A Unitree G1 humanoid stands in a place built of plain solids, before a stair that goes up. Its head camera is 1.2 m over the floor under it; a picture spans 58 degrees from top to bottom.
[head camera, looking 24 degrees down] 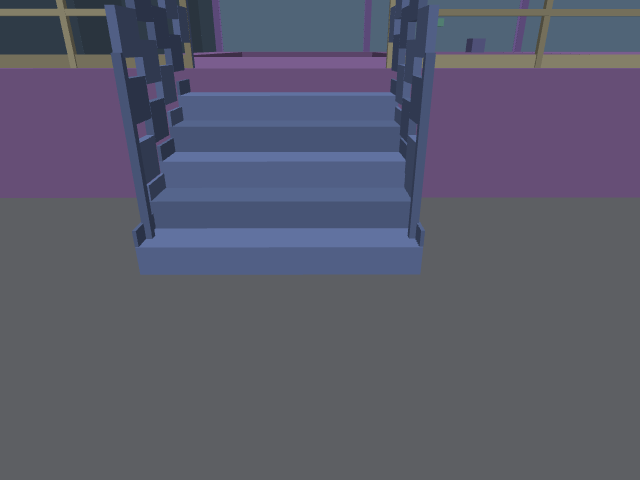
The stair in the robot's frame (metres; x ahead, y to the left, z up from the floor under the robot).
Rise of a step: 0.17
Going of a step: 0.28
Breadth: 1.62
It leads straight ahead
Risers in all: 6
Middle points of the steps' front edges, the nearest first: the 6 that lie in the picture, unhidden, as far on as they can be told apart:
2.20 0.23 0.18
2.48 0.23 0.35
2.76 0.23 0.53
3.04 0.23 0.70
3.32 0.23 0.88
3.60 0.23 1.05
